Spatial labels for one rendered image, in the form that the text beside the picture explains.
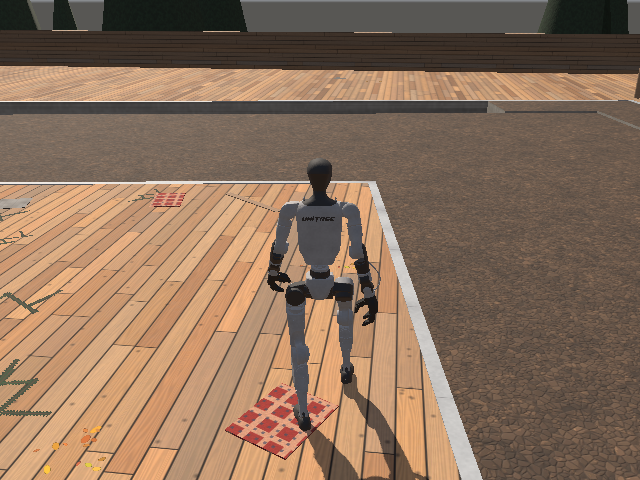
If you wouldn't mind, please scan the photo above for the right robot upper arm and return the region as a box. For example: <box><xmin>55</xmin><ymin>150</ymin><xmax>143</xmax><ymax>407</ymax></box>
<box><xmin>340</xmin><ymin>201</ymin><xmax>364</xmax><ymax>259</ymax></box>

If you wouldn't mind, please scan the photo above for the left robot upper arm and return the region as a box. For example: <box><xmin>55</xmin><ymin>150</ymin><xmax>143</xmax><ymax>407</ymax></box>
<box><xmin>273</xmin><ymin>201</ymin><xmax>299</xmax><ymax>255</ymax></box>

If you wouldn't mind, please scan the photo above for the left robot forearm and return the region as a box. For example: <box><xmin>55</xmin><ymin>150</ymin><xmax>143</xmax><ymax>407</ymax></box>
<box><xmin>268</xmin><ymin>239</ymin><xmax>284</xmax><ymax>276</ymax></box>

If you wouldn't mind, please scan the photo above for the robot left hand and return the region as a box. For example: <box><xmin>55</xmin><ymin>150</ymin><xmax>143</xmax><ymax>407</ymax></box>
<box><xmin>267</xmin><ymin>272</ymin><xmax>291</xmax><ymax>292</ymax></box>

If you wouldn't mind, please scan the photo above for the robot left thigh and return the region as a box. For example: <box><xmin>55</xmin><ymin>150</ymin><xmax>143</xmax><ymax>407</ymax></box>
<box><xmin>285</xmin><ymin>281</ymin><xmax>310</xmax><ymax>365</ymax></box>

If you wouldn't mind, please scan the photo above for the right robot forearm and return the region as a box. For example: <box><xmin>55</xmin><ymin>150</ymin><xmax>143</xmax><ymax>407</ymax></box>
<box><xmin>354</xmin><ymin>244</ymin><xmax>375</xmax><ymax>298</ymax></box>

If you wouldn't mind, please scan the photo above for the robot right hand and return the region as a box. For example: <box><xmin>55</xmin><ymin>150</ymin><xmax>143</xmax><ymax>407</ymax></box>
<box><xmin>354</xmin><ymin>295</ymin><xmax>378</xmax><ymax>326</ymax></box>

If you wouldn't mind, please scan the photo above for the humanoid robot torso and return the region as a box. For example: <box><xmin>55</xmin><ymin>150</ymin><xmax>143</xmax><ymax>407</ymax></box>
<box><xmin>296</xmin><ymin>197</ymin><xmax>343</xmax><ymax>300</ymax></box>

